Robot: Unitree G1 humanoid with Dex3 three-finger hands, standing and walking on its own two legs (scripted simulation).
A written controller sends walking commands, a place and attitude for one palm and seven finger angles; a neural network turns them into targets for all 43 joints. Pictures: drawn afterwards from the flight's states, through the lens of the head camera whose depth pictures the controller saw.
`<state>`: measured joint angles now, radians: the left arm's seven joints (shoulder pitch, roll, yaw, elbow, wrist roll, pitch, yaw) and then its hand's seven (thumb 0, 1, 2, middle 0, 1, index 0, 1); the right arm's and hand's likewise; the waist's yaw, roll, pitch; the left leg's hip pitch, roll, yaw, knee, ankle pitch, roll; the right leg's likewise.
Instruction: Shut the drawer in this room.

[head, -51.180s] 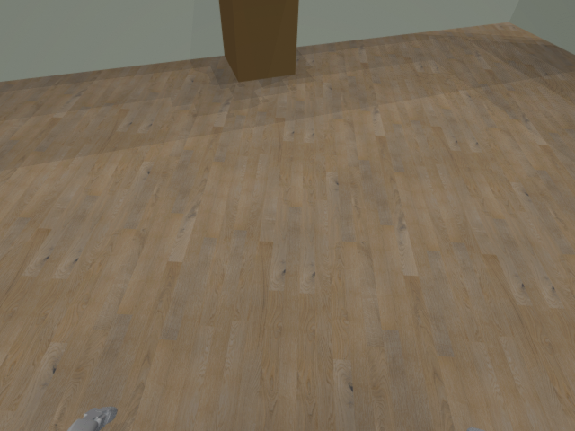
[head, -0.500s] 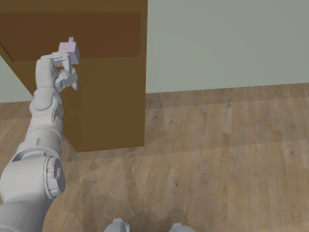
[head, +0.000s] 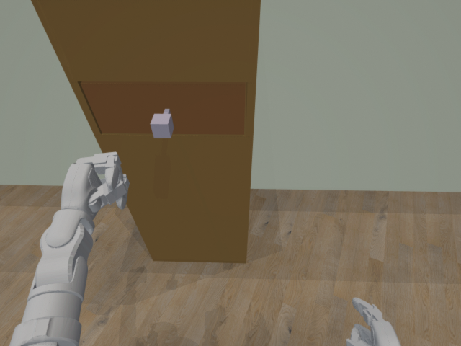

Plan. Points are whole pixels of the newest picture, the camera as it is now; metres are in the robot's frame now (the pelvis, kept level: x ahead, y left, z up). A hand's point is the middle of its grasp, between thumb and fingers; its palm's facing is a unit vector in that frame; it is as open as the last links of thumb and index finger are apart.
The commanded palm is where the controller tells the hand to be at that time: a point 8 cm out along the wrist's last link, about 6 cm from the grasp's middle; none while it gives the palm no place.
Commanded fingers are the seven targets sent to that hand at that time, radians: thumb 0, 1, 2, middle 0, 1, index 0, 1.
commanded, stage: draw the hand back to the body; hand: left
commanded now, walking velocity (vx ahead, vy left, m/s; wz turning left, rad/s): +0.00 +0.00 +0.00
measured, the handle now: (164, 120) +0.59 +0.20 +0.08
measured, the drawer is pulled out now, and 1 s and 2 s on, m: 0.00 0.00 0.00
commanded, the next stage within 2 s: step back with the hand held close in 0.84 s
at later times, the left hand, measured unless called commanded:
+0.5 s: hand (65, 235) +0.22 +0.23 +0.16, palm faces +0.33 -0.89 -0.31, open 3.3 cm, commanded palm +0.17 +0.28 +0.18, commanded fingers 0.00 0.90 0.90 -1.40 -1.60 -1.40 -1.60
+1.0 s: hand (34, 255) +0.19 +0.25 +0.18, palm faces +0.40 -0.84 -0.36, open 3.3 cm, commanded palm +0.13 +0.29 +0.19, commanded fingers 0.00 0.90 0.90 -1.40 -1.60 -1.40 -1.60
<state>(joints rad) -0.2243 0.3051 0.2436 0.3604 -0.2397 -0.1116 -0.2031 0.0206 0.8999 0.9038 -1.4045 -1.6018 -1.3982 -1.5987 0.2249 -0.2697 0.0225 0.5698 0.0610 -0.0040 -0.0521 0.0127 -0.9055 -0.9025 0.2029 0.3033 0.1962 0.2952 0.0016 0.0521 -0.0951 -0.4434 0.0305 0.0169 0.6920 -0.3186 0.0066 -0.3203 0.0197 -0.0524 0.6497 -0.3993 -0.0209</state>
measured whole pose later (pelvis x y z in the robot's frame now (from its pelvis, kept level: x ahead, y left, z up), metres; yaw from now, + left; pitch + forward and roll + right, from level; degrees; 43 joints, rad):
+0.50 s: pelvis +0.00 +0.01 +0.02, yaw -1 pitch -5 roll +0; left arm 0.33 0.30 0.22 -0.25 -0.08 -0.09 0.08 0.02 0.89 0.90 -1.41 -1.60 -1.40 -1.60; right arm 0.19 -0.23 0.05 0.62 0.00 -0.03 -0.08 0.02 -0.90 -0.90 0.21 0.30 0.20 0.30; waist 0.04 0.07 0.02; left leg -0.13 0.01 0.05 0.40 -0.19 0.01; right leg -0.02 0.01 -0.02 0.36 -0.26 -0.01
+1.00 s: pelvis +0.00 +0.01 +0.02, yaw -1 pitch -5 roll -1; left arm 0.50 0.30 0.28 -0.44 -0.06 -0.10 0.10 0.02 0.89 0.90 -1.41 -1.60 -1.40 -1.60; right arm 0.18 -0.22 0.04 0.62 -0.01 -0.09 -0.09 0.02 -0.90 -0.90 0.21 0.30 0.20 0.30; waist 0.07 0.06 0.03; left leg -0.13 0.01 0.04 0.42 -0.21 0.02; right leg 0.00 0.01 -0.03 0.35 -0.27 -0.01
